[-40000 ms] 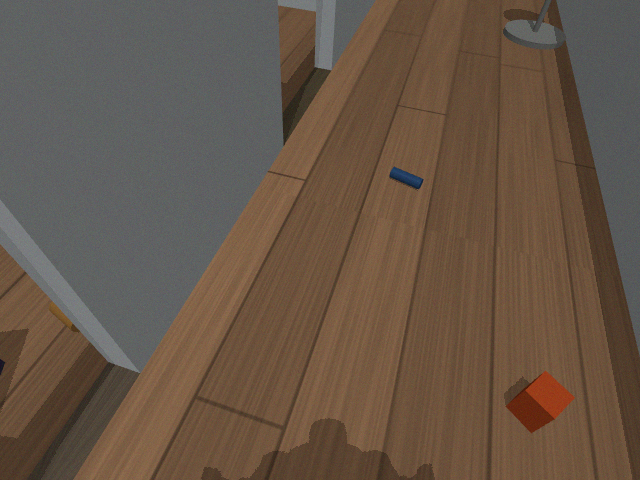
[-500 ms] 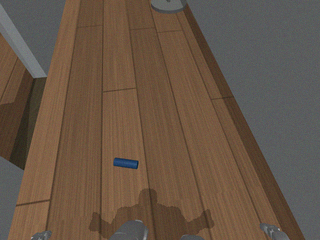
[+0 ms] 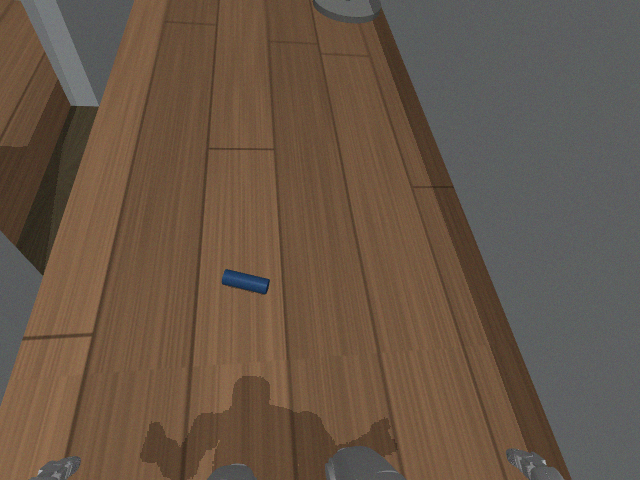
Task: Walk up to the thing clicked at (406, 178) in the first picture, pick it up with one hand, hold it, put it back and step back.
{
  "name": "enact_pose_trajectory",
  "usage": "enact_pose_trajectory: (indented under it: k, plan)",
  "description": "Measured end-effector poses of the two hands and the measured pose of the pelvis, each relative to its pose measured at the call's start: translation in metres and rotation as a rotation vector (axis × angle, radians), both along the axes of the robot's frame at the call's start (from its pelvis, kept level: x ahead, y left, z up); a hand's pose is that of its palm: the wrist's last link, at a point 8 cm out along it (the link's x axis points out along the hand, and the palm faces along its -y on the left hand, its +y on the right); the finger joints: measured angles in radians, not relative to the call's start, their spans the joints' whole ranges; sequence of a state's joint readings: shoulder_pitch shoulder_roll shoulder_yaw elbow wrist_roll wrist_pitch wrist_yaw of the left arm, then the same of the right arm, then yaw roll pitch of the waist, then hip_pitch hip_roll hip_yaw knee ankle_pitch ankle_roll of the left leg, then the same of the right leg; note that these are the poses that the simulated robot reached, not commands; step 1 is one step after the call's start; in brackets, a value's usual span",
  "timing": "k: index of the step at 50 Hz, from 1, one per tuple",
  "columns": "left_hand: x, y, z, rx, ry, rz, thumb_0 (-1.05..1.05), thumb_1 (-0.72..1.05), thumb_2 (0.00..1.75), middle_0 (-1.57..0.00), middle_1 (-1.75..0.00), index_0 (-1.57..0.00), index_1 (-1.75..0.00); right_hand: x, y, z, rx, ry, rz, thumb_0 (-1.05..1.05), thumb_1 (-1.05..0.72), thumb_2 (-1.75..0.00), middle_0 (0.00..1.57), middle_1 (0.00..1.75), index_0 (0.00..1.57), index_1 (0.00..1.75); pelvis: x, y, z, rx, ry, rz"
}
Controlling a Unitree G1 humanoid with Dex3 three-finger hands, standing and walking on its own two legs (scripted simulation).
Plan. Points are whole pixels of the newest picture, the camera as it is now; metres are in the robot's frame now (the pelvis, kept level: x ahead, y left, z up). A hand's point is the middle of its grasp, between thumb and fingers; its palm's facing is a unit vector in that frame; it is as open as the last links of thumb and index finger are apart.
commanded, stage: step back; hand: left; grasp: from above
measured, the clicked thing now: (246, 281) +0.75 +0.18 -0.74
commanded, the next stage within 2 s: stand in 1.92 s
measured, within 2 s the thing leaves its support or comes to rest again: neither
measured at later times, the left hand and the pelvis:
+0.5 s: hand out of the picture -0.06 +0.23 -0.14, palm faces -0.01 -0.90 -0.44, open 7.4 cm; pelvis -0.17 -0.04 -0.01, yaw +1 degrees
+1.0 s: hand out of the picture -0.29 +0.19 -0.15, palm faces -0.03 -0.91 -0.40, open 7.4 cm; pelvis -0.33 -0.08 -0.01, yaw -4 degrees
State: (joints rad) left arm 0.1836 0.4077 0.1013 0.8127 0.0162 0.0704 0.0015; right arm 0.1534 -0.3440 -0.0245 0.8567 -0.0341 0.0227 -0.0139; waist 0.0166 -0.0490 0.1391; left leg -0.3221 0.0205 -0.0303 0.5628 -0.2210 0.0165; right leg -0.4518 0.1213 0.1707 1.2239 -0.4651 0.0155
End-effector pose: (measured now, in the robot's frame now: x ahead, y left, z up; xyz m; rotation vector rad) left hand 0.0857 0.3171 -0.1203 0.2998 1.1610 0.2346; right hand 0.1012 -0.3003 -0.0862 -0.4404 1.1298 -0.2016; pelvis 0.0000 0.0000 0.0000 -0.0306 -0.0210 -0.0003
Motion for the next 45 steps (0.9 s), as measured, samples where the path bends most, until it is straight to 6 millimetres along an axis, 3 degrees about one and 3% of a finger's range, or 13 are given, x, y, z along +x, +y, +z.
enact_pose_trajectory:
  k: [7,10,15,18,22,27,31,35,39,45]
  plan:
    - [-0.069,-0.009,-0.007,0.052,0.108,-0.046,0.01,0.91,0.89,-0.2,-0.3,-0.2,-0.3,-0.024,-0.023,-0.01,0.013,-0.112,-0.004,0.01,-0.9,-0.9,0.21,0.3,0.21,0.3,-0.055,-0.017,-0.013,0.028,-0.008,-0.068]
    - [-0.095,-0.024,-0.006,0.064,0.109,-0.053,0.01,0.91,0.89,-0.2,-0.3,-0.2,-0.3,-0.047,-0.041,-0.026,0.028,-0.125,-0.023,0.01,-0.9,-0.9,0.21,0.3,0.21,0.3,-0.082,-0.027,-0.022,0.012,-0.026,-0.072]
    - [-0.139,-0.047,0.015,0.061,0.091,-0.048,0.01,0.91,0.89,-0.2,-0.3,-0.2,-0.3,-0.102,-0.054,-0.033,0.064,-0.063,-0.084,0.01,-0.9,-0.9,0.2,0.3,0.21,0.3,-0.111,-0.038,-0.011,0.06,-0.031,-0.071]
    - [-0.15,-0.051,0.027,0.075,0.075,-0.044,0.01,0.9,0.89,-0.2,-0.3,-0.2,-0.3,-0.137,-0.057,-0.031,0.072,-0.023,-0.093,0.01,-0.9,-0.9,0.2,0.3,0.21,0.3,-0.126,-0.041,-0.002,0.079,-0.015,-0.053]
    - [-0.15,-0.05,0.03,0.095,0.003,-0.065,0.01,0.9,0.89,-0.2,-0.3,-0.2,-0.3,-0.183,-0.059,-0.035,0.055,0.047,-0.086,0.01,-0.9,-0.9,0.2,0.3,0.21,0.3,-0.152,-0.043,-0.003,0.066,0.0,-0.025]
    - [-0.153,-0.044,0.017,0.083,-0.105,-0.071,0.01,0.9,0.89,-0.2,-0.3,-0.2,-0.3,-0.229,-0.051,-0.04,0.025,0.112,-0.048,0.01,-0.9,-0.9,0.2,0.3,0.21,0.3,-0.191,-0.04,-0.016,0.04,-0.005,0.035]
    - [-0.173,-0.048,0.003,0.035,-0.115,-0.054,0.01,0.91,0.89,-0.2,-0.3,-0.2,-0.3,-0.261,-0.041,-0.033,0.028,0.112,-0.042,0.01,-0.9,-0.9,0.2,0.3,0.21,0.3,-0.222,-0.04,-0.015,0.077,-0.037,0.015]
    - [-0.208,-0.06,0.003,-0.011,-0.073,-0.051,0.01,0.91,0.89,-0.2,-0.3,-0.2,-0.3,-0.279,-0.046,-0.017,0.013,0.07,-0.037,0.01,-0.9,-0.9,0.21,0.3,0.21,0.3,-0.247,-0.044,-0.006,0.022,-0.029,0.02]
    - [-0.251,-0.066,0.0,-0.012,-0.033,-0.049,0.01,0.91,0.89,-0.2,-0.3,-0.2,-0.3,-0.285,-0.059,-0.009,-0.001,0.003,-0.027,0.01,-0.9,-0.9,0.21,0.3,0.21,0.3,-0.275,-0.053,-0.005,0.019,-0.011,-0.011]
    - [-0.324,-0.078,-0.007,0.038,0.053,-0.067,0.01,0.91,0.89,-0.2,-0.3,-0.2,-0.3,-0.299,-0.089,-0.019,0.019,-0.106,-0.031,0.01,-0.9,-0.9,0.21,0.3,0.21,0.3,-0.317,-0.074,-0.019,0.024,-0.021,-0.071]
